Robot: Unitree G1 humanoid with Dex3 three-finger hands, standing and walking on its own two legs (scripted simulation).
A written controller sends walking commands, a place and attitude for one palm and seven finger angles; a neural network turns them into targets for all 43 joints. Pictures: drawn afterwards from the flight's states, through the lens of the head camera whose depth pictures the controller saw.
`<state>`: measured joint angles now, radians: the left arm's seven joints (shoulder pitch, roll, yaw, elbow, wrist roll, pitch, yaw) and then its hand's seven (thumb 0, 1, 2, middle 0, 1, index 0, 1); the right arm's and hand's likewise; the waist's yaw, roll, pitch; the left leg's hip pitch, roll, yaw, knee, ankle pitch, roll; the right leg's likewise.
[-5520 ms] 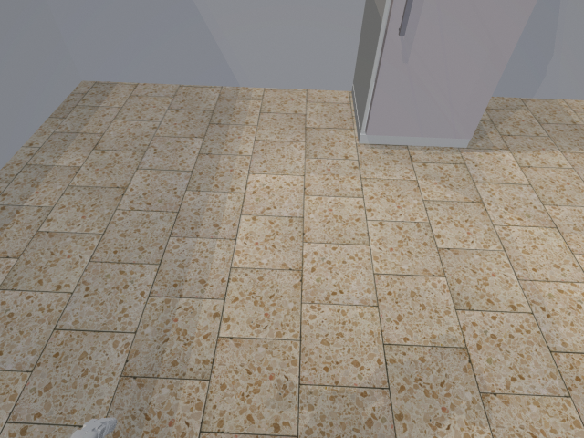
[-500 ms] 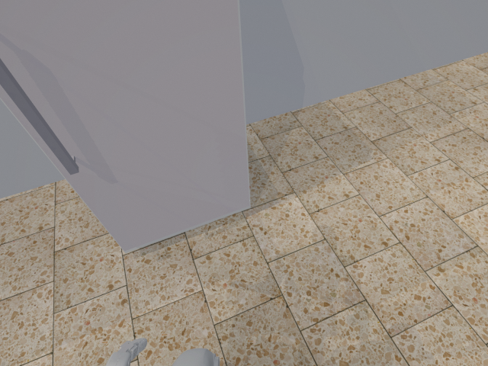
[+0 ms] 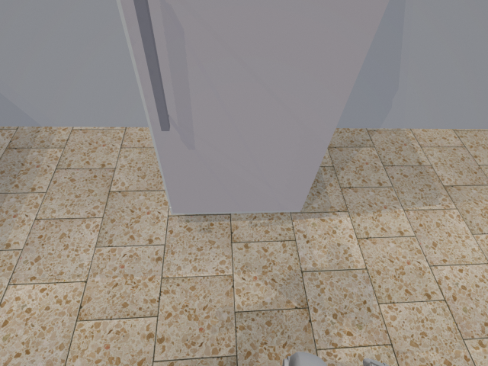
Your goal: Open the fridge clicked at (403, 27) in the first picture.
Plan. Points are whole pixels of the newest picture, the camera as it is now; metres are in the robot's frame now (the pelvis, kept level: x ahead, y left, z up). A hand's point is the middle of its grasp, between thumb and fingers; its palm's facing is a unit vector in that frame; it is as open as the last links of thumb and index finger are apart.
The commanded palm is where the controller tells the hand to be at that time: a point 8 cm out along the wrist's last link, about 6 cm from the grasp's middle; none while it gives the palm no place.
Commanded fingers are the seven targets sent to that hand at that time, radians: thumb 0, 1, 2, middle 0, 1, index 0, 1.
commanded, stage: turn to face it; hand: left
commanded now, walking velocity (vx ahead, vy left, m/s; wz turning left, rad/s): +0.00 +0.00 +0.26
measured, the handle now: (154, 58) +0.73 +0.28 +0.07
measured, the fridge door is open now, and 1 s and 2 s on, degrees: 0 0 0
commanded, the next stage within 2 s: take the last steps up to it in 0.14 s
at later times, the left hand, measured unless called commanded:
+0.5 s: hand out of the picture +0.00 +0.15 -0.15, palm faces +0.20 -0.94 -0.26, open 7.3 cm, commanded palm none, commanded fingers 0.00 0.90 0.90 -0.20 -0.30 -0.20 -0.30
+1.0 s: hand out of the picture +0.09 +0.22 -0.18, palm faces +0.20 -0.97 -0.16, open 7.4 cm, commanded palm none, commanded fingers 0.00 0.90 0.90 -0.20 -0.30 -0.20 -0.30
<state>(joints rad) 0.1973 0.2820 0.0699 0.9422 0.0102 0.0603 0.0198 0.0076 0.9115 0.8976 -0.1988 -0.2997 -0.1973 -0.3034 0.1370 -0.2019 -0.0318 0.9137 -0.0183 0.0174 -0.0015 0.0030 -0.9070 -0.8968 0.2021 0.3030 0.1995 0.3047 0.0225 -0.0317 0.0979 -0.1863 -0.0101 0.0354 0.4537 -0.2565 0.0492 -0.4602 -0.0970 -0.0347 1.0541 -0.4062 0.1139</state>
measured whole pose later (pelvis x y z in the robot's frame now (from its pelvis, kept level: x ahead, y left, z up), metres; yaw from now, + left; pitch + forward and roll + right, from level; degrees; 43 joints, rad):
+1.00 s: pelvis +0.09 +0.04 +0.00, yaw +8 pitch -1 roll +0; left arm 0.25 0.18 0.06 1.07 0.02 0.00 -0.01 0.01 0.91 0.90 -0.20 -0.30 -0.20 -0.30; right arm 0.38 -0.12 -0.03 1.11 -0.02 -0.06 -0.03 0.00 -0.93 -0.90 0.20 0.30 0.20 0.30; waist 0.00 -0.04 0.04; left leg 0.02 0.00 0.16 0.29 -0.28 0.03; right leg -0.56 -0.12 -0.07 0.98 -0.22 0.03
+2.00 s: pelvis +0.26 +0.00 -0.01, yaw +7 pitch -2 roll +1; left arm 0.25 0.18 0.04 1.04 0.02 0.01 0.03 0.00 0.91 0.90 -0.20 -0.30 -0.20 -0.30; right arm 0.15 -0.18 -0.06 1.04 -0.02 0.05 -0.01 0.00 -0.91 -0.90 0.20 0.30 0.20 0.30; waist 0.01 0.04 0.06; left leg -0.36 0.07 0.06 0.59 -0.31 -0.02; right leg -0.23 -0.03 -0.05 0.57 -0.32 -0.01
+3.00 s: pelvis +0.24 +0.03 -0.01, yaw +7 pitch -2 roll +1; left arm 0.29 0.16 -0.01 1.09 0.02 -0.01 0.03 0.00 0.91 0.90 -0.20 -0.30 -0.20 -0.30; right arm 0.31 -0.16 0.01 1.05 -0.02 -0.02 -0.02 0.01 -0.92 -0.90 0.20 0.30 0.20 0.30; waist 0.00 0.02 0.02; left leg -0.19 -0.01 0.08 0.49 -0.28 0.03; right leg -0.24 -0.08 -0.04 0.51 -0.24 0.04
